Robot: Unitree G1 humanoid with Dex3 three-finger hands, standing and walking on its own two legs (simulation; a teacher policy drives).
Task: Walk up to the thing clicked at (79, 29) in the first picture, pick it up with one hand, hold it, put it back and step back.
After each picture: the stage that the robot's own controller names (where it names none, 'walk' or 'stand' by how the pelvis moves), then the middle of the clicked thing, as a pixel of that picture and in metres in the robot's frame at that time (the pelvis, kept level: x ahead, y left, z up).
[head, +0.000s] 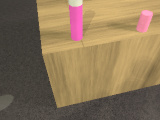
stand; (76, 19) +0.78 +0.07 +0.01
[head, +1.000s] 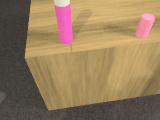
walk; (64, 20) +0.69 +0.13 +0.04
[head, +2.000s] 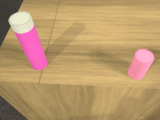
stand; (31, 44) +0.48 +0.25 +0.04
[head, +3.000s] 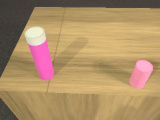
stand; (41, 56) +0.49 +0.21 +0.01
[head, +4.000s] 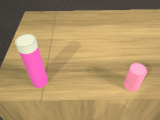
stand; (34, 64) +0.46 +0.22 +0.01
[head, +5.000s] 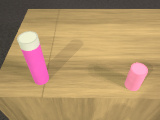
stand; (35, 61) +0.47 +0.22 +0.01
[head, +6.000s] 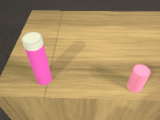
stand; (38, 61) +0.47 +0.21 +0.01
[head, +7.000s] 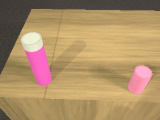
rise first; (38, 62) +0.46 +0.21 +0.01
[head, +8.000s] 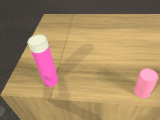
rise first; (45, 63) +0.47 +0.21 +0.01
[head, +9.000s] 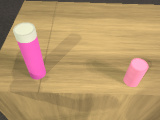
go down; (32, 54) +0.48 +0.20 +0.03
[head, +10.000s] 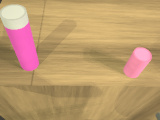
go down; (23, 42) +0.48 +0.20 +0.06
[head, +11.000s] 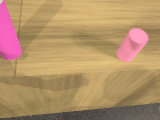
close in; out of the picture +0.48 +0.21 +0.09
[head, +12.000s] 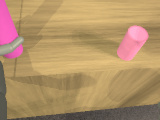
close; (0, 23) +0.50 +0.21 +0.10
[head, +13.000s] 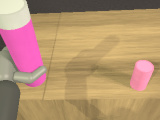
lift; (24, 50) +0.34 +0.16 +0.23
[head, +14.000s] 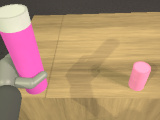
hold; (26, 56) +0.33 +0.17 +0.21
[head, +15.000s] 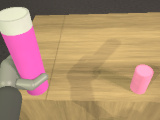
hold; (27, 57) +0.33 +0.17 +0.20
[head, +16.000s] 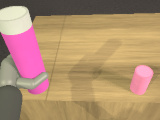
hold; (27, 56) +0.33 +0.17 +0.20
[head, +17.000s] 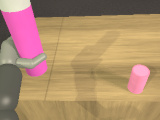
crouch; (26, 38) +0.38 +0.17 +0.23
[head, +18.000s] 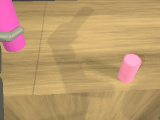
lower; (1, 11) +0.48 +0.22 +0.22
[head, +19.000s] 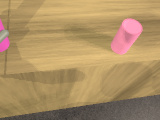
lower; out of the picture +0.52 +0.22 +0.11
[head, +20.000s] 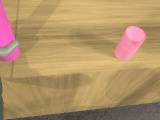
lower; out of the picture +0.49 +0.21 +0.10
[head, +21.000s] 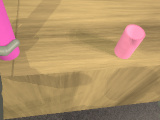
lower; out of the picture +0.50 +0.21 +0.10
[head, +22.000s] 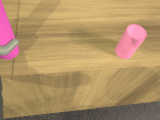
lower; out of the picture +0.49 +0.21 +0.10
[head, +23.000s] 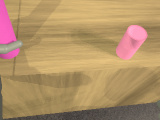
open; out of the picture +0.50 +0.21 +0.10
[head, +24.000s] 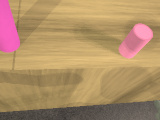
sink last; out of the picture +0.49 +0.21 +0.11
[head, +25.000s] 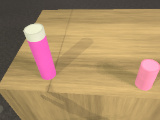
sink last; (42, 54) +0.49 +0.22 +0.06
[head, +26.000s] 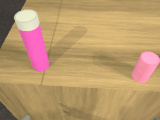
stand; (34, 44) +0.48 +0.21 +0.07
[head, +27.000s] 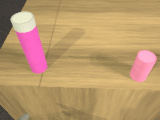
stand; (32, 46) +0.48 +0.22 +0.08
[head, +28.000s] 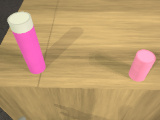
stand; (29, 46) +0.48 +0.22 +0.08
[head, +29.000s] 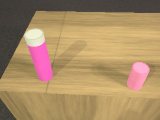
stand; (40, 57) +0.50 +0.21 +0.01
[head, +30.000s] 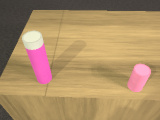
stand; (39, 60) +0.48 +0.21 +0.01
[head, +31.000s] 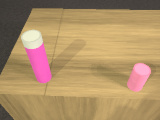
stand; (38, 59) +0.48 +0.21 +0.01
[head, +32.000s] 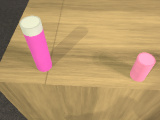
walk; (38, 47) +0.50 +0.21 +0.02
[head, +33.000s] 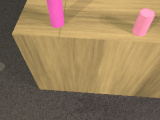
walk; (54, 2) +0.72 +0.17 +0.04
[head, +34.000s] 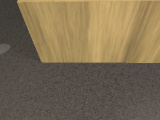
walk; out of the picture +1.06 +0.27 +0.04
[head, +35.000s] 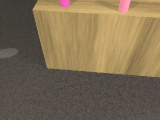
stand; out of the picture +1.10 +0.18 +0.02
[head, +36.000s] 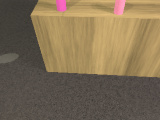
stand; out of the picture +1.11 +0.19 +0.01
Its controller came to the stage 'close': yes
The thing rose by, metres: 0.21
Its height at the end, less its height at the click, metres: +0.00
